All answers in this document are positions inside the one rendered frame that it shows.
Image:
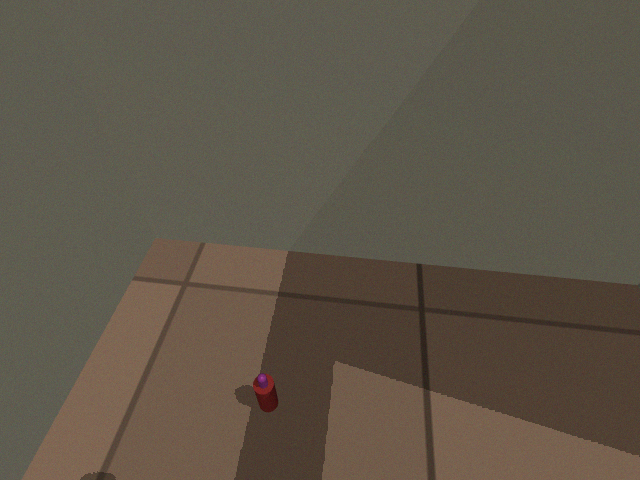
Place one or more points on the bottle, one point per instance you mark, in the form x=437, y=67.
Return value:
x=265, y=391

